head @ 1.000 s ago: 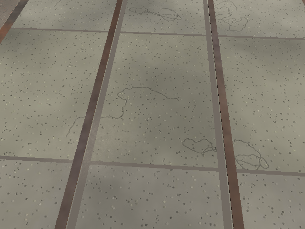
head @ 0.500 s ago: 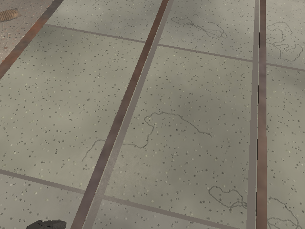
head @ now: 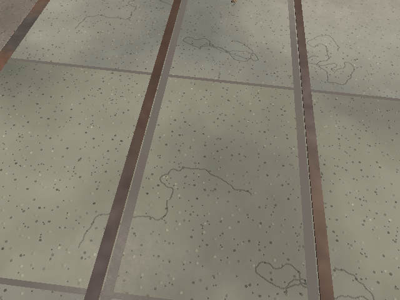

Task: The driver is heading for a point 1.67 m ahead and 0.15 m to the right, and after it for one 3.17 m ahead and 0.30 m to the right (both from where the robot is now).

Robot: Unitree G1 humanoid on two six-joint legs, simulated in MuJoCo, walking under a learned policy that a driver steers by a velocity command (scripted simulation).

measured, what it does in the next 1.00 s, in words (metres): steps on the spot, turning right: right foot, then left foot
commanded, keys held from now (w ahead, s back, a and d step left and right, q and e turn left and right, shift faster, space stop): e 0.32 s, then no key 0.68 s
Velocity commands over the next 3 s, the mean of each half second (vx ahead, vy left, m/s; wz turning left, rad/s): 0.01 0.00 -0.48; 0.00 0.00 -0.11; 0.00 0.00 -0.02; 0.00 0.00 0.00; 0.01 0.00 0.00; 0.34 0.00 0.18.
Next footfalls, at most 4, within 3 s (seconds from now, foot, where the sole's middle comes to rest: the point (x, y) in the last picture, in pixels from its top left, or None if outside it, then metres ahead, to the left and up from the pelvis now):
0.36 right None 0.02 -0.15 -0.77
0.74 left None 0.08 0.08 -0.77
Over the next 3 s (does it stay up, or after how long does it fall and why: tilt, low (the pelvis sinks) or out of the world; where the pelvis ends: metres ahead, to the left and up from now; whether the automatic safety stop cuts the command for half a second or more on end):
stays up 0.15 -0.09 0.00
